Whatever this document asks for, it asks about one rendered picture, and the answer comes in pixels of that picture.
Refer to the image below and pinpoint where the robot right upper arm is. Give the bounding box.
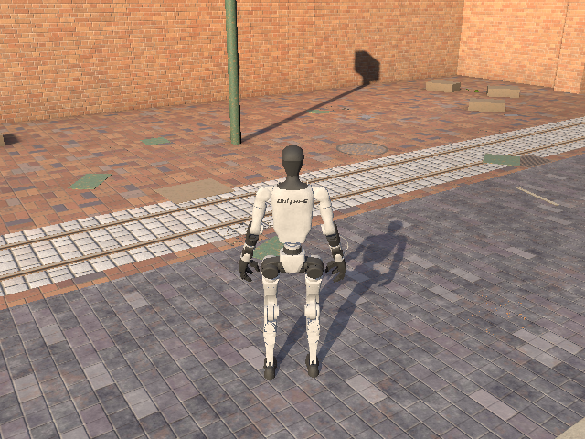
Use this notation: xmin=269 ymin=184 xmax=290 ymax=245
xmin=312 ymin=185 xmax=336 ymax=236

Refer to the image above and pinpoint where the robot right hand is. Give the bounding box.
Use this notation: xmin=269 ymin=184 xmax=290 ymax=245
xmin=325 ymin=259 xmax=346 ymax=283

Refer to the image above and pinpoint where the left robot foot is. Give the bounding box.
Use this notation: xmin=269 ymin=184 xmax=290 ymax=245
xmin=263 ymin=356 xmax=277 ymax=380

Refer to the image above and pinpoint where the robot left forearm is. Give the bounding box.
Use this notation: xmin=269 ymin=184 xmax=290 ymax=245
xmin=240 ymin=221 xmax=259 ymax=262

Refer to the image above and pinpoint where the robot left hand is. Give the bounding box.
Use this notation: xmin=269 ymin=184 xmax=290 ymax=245
xmin=239 ymin=258 xmax=260 ymax=282

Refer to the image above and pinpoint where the robot left upper arm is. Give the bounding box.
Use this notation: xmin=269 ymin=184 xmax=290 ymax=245
xmin=250 ymin=185 xmax=273 ymax=235

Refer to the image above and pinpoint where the robot right forearm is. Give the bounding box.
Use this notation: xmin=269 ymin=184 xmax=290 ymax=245
xmin=326 ymin=222 xmax=345 ymax=262

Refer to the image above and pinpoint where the left robot thigh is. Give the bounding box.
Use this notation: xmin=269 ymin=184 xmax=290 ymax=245
xmin=261 ymin=255 xmax=280 ymax=321

